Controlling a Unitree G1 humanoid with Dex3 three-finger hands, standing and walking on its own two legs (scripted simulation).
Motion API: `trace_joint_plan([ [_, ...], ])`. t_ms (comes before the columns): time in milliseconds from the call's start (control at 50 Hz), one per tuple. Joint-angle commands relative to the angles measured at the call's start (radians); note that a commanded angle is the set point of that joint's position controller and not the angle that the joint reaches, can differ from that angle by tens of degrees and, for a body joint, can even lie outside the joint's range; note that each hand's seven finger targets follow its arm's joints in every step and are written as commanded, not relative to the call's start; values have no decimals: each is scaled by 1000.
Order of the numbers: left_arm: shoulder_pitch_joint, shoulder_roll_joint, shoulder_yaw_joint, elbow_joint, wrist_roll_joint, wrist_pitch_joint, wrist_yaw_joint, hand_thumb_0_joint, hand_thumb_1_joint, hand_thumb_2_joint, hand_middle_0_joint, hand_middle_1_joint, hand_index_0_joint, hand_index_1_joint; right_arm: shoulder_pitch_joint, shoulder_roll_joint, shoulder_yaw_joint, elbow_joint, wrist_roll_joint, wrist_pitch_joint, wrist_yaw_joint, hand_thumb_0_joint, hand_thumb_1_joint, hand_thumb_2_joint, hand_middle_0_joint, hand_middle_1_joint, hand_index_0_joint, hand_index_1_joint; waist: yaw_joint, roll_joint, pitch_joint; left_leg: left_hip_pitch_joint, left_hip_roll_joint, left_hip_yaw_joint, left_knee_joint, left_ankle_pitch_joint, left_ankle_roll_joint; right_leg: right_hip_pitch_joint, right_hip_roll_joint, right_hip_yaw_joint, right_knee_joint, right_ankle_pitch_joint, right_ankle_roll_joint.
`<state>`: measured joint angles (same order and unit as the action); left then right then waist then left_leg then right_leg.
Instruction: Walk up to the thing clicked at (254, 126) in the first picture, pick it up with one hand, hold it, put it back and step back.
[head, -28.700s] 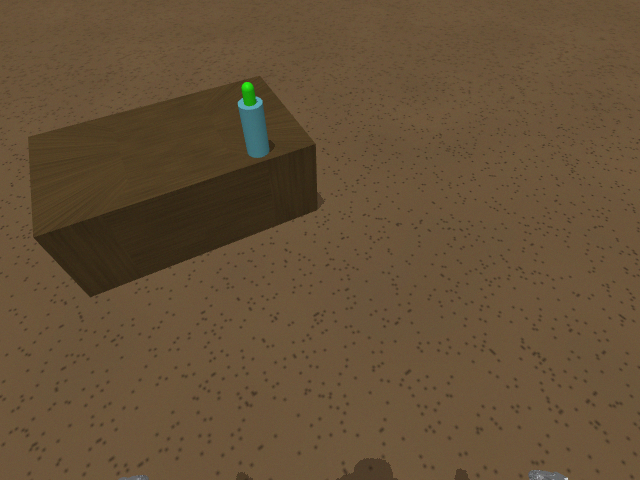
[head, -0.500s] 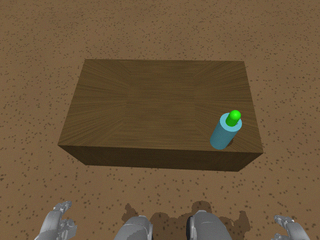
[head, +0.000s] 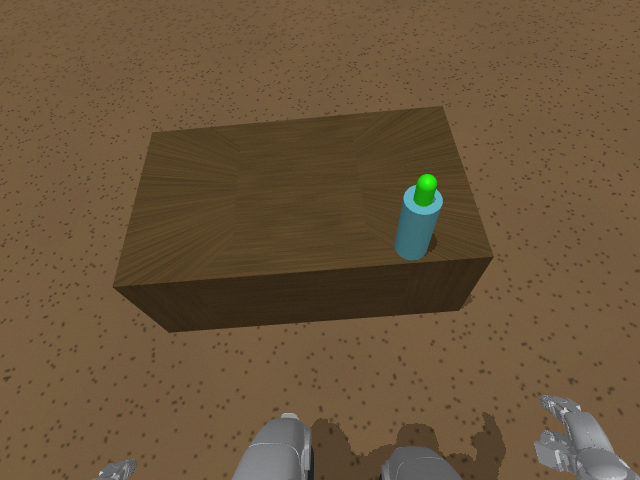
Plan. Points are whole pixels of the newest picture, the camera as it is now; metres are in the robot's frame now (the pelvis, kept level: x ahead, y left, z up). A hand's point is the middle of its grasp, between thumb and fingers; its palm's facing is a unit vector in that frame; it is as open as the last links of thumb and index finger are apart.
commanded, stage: step back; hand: right
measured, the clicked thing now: (418, 216) +0.62 -0.18 -0.26
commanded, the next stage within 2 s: none
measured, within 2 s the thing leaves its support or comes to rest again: neither
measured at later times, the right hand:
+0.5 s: hand out of the picture -0.04 -0.24 -0.12, palm faces -0.07 +0.90 -0.42, open 7.4 cm
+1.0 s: hand out of the picture -0.21 -0.27 -0.16, palm faces -0.08 +0.92 -0.37, open 7.4 cm
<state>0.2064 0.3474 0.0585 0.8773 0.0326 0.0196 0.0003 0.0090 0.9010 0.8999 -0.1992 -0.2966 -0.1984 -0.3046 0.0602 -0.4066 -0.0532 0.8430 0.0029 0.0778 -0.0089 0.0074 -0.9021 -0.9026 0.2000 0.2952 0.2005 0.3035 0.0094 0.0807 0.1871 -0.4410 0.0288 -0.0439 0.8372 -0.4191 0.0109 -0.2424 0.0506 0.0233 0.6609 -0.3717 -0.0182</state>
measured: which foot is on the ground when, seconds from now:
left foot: up 0.00-0.28, down 0.30-0.72, up 0.74-1.00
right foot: down 0.00-0.32, up 0.34-0.66, down 0.68-1.00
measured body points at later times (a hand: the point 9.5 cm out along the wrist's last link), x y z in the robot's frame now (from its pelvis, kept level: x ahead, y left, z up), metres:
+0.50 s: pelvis -0.14 +0.02 +0.01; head -0.08 +0.05 +0.46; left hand -0.02 +0.34 -0.11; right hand -0.04 -0.29 -0.09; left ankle -0.11 +0.14 -0.72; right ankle -0.16 -0.13 -0.63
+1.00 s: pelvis -0.30 +0.00 +0.00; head -0.23 -0.02 +0.45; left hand -0.19 +0.32 -0.09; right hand -0.21 -0.31 -0.13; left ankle -0.34 +0.14 -0.69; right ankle -0.24 -0.12 -0.72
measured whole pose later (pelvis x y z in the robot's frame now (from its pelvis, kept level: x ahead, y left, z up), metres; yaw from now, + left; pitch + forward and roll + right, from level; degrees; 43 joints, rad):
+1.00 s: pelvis -0.30 +0.00 +0.00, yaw +2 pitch -1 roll +1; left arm 0.14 0.37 0.06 0.78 0.04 0.04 0.02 0.01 0.90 0.90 -0.20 -0.30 -0.20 -0.31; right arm 0.18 -0.41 -0.04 0.88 -0.01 0.06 -0.03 0.01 -0.90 -0.90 0.20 0.30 0.20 0.30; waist 0.00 0.04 0.17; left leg -0.34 -0.06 -0.09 0.90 -0.51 -0.02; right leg -0.39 -0.03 -0.01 0.65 -0.25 -0.01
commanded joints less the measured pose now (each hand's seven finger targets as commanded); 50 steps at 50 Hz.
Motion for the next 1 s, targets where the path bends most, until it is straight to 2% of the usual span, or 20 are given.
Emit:
trace_joint_plan([
  [0, -66, 330, 99, -142, 4, -35, 29, 0, 900, 900, -200, -300, -200, -300, 23, -207, -59, -60, 6, -16, -12, 0, -900, -900, 200, 300, 200, 300, 11, -213, -112, 4, -101, -182, 418, -131, -6, -141, -370, 400, -296, 447, -242],
  [60, -97, 263, 88, -155, 2, -26, 32, 0, 900, 900, -200, -300, -200, -300, 94, -163, -39, -37, 13, -31, -22, 0, -900, -900, 200, 300, 200, 300, -20, -200, -184, -50, -168, -135, 423, -61, -28, 11, -245, 172, -199, 586, -163],
  [140, 9, 237, 78, -152, 6, -12, 43, 0, 900, 900, -200, -300, -200, -300, 65, -154, -28, -51, 1, -43, -25, 0, -900, -900, 200, 300, 200, 300, 56, -235, -210, -103, -126, -81, 159, -99, -52, 219, -248, 178, -161, 591, -179],
  [220, -39, 274, 85, -176, -5, 1, 48, 0, 900, 900, -200, -300, -200, -300, 146, -158, -41, -44, -17, -55, -22, 0, -900, -900, 200, 300, 200, 300, 24, -340, -284, 48, -27, -28, -167, -65, -20, 229, -310, 218, -80, 686, -175],
  [260, -81, 282, 77, -193, -19, 15, 39, 0, 900, 900, -200, -300, -200, -300, 216, -160, -53, -10, -26, -59, -16, 0, -900, -900, 200, 300, 200, 300, -17, -300, -305, 205, -55, 37, -406, 182, -3, 129, -257, 165, 4, 607, -125],
  [280, -70, 254, 64, -196, -20, 23, 35, 0, 900, 900, -200, -300, -200, -300, 202, -186, -66, -10, -36, -62, -15, 0, -900, -900, 200, 300, 200, 300, -11, -220, -287, 264, -15, -42, -423, 289, 15, 7, -205, 154, 37, 447, -79],
  [300, -62, 216, 57, -202, -25, 25, 33, 0, 900, 900, -200, -300, -200, -300, 191, -254, -82, -22, -51, -63, -14, 0, -900, -900, 200, 300, 200, 300, -10, -16, -285, 319, 170, -289, -444, 425, 84, -149, -88, 99, 176, 182, -31],
  [320, -110, 223, 64, -206, -30, 23, 41, 0, 900, 900, -200, -300, -200, -300, 126, -336, -90, -46, -44, -61, -1, 0, -900, -900, 200, 300, 200, 300, -26, 160, -251, 236, 330, -457, -501, 491, 232, -219, 52, 41, 355, -249, -3],
  [340, -153, 248, 81, -199, -16, 22, 52, 0, 900, 900, -200, -300, -200, -300, 120, -358, -96, -52, -48, -63, -2, 0, -900, -900, 200, 300, 200, 300, -67, 169, -219, 111, 393, -552, -527, 474, 319, -175, 47, 161, 523, -316, 7],
  [420, -5, 238, 77, -122, -31, 24, 32, 0, 900, 900, -200, -300, -200, -300, -21, -204, -54, -82, -46, -66, -14, 0, -900, -900, 200, 300, 200, 300, 50, 67, -142, 144, 188, -166, -441, 524, 187, -245, 71, 166, 655, -119, 1],
  [520, -36, 204, 63, -139, -15, 3, 24, 0, 900, 900, -200, -300, -200, -300, 102, -192, -60, -68, -35, -60, -15, 0, -900, -900, 200, 300, 200, 300, -34, 103, -200, 401, 188, -155, -363, 614, 233, -260, 25, 96, 349, -149, 59],
  [620, 62, 201, 59, -82, -9, -13, 23, 0, 900, 900, -200, -300, -200, -300, 57, -238, -68, -94, -27, -34, -9, 0, -900, -900, 200, 300, 200, 300, -3, 132, -308, 365, 200, -140, -260, 572, 198, -29, -31, -9, -129, 7, 33],
  [660, 111, 227, 68, -49, 4, -20, 25, 0, 900, 900, -200, -300, -200, -300, 22, -214, -55, -102, -10, -24, -4, 0, -900, -900, 200, 300, 200, 300, 30, 69, -311, 210, 151, -104, -203, 409, 122, 109, -51, 23, -276, 204, -4],
  [680, 91, 297, 86, -60, 16, -25, 23, 0, 900, 900, -200, -300, -200, -300, 25, -173, -44, -116, -4, -26, -3, 0, -900, -900, 200, 300, 200, 300, 16, -110, -279, 13, 38, -71, -89, 213, 59, 147, -182, 262, -270, 212, -56],
  [700, 35, 393, 108, -84, 8, -16, 16, 0, 900, 900, -200, -300, -200, -300, -16, -149, -42, -133, -2, -25, -15, 0, -900, -900, 200, 300, 200, 300, 51, -328, -206, -69, -123, -28, 109, -143, 0, -23, -380, 469, -342, 189, -207],
  [720, -34, 441, 115, -119, 15, -19, 21, 0, 900, 900, -200, -300, -200, -300, -10, -189, -62, -123, -8, -20, -28, 0, -900, -900, 200, 300, 200, 300, 58, -366, -139, -21, -84, -129, 306, -214, -17, -217, -493, 599, -386, 179, -299],
  [780, -144, 285, 79, -144, 6, -21, 31, 0, 900, 900, -200, -300, -200, -300, 86, -192, -54, -51, 4, -24, -18, 0, -900, -900, 200, 300, 200, 300, -36, -179, -103, -27, -153, -157, 405, -70, -4, -140, -293, 226, -254, 442, -183],
  [800, -136, 271, 84, -144, 9, -17, 32, 0, 900, 900, -200, -300, -200, -300, 103, -167, -43, -45, 7, -30, -22, 0, -900, -900, 200, 300, 200, 300, -33, -208, -134, -42, -164, -130, 395, -55, -15, -85, -255, 166, -215, 503, -161],
  [880, -10, 254, 77, -138, 14, -4, 40, 0, 900, 900, -200, -300, -200, -300, 75, -144, -25, -64, -9, -45, -30, 0, -900, -900, 200, 300, 200, 300, 46, -246, -182, -103, -129, -79, 197, -92, -44, 134, -249, 164, -173, 531, -171],
  [980, -45, 279, 81, -164, 1, 17, 48, 0, 900, 900, -200, -300, -200, -300, 173, -148, -40, -43, -26, -58, -21, 0, -900, -900, 200, 300, 200, 300, 21, -321, -293, 85, -40, 7, -256, -9, -19, 201, -304, 202, -63, 594, -158],
])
